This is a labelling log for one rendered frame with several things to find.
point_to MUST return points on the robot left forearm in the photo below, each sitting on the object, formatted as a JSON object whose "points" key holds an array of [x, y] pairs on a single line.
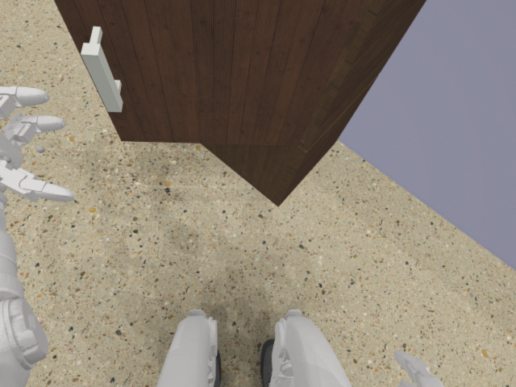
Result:
{"points": [[10, 285]]}

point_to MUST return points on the cupboard door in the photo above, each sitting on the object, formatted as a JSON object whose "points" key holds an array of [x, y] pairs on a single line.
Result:
{"points": [[215, 71]]}

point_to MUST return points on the robot left hand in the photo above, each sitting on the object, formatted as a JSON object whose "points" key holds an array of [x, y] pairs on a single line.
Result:
{"points": [[19, 131]]}

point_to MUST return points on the handle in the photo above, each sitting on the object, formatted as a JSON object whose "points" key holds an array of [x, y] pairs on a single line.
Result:
{"points": [[96, 63]]}

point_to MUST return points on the robot left thigh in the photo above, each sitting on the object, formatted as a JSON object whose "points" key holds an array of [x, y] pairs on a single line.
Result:
{"points": [[186, 364]]}

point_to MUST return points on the robot right hand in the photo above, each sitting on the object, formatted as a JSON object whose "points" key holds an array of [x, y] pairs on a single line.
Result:
{"points": [[418, 371]]}

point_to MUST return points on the robot left upper arm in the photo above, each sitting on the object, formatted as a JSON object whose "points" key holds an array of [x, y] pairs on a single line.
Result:
{"points": [[23, 342]]}

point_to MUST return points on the robot right shin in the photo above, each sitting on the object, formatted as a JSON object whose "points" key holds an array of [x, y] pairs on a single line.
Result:
{"points": [[282, 374]]}

